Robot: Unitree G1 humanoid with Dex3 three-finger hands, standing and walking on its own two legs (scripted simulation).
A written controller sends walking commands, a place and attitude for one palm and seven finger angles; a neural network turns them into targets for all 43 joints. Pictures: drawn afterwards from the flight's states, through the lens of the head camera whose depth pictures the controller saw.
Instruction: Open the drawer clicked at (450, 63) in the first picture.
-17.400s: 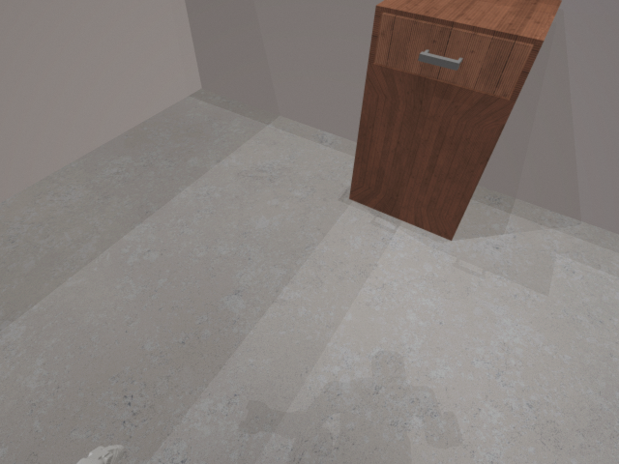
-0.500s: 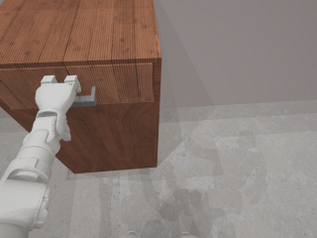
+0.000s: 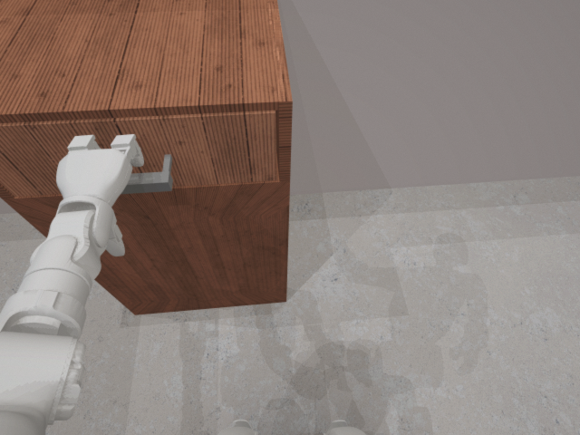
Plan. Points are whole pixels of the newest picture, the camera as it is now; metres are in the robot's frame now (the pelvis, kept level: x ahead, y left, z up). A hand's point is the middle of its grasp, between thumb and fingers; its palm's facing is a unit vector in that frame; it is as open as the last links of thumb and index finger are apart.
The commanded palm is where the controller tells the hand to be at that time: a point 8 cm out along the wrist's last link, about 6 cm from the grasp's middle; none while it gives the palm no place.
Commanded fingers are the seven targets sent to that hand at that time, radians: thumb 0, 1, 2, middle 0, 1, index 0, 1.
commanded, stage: lift the fingers back up to retry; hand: left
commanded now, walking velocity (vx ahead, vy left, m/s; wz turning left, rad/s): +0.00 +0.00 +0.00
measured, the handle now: (131, 173) +0.50 +0.25 +0.03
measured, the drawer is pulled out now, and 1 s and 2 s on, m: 0.00 0.00 0.00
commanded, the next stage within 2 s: re-aim the fingers above the handle in 0.64 s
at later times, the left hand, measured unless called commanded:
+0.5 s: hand (92, 171) +0.45 +0.27 +0.09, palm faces +0.01 -0.02 -1.00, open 13.8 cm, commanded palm +0.42 +0.27 +0.14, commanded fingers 0.00 -0.50 0.30 -0.30 -1.20 -0.30 -1.20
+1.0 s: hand (111, 177) +0.44 +0.24 +0.09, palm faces +0.01 -0.01 -1.00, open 13.9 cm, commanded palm +0.42 +0.25 +0.14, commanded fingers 0.00 -0.50 0.30 -0.30 -1.20 -0.30 -1.20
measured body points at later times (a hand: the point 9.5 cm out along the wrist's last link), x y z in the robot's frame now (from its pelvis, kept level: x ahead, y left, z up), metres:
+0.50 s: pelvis +0.03 +0.01 +0.02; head +0.08 +0.00 +0.47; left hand +0.44 +0.27 +0.14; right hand +0.11 -0.25 -0.11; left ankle +0.00 +0.10 -0.70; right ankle +0.00 -0.11 -0.70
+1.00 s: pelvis +0.02 +0.00 +0.02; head +0.08 -0.02 +0.47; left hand +0.43 +0.24 +0.14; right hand +0.13 -0.26 -0.11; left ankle +0.00 +0.10 -0.70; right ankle +0.00 -0.11 -0.70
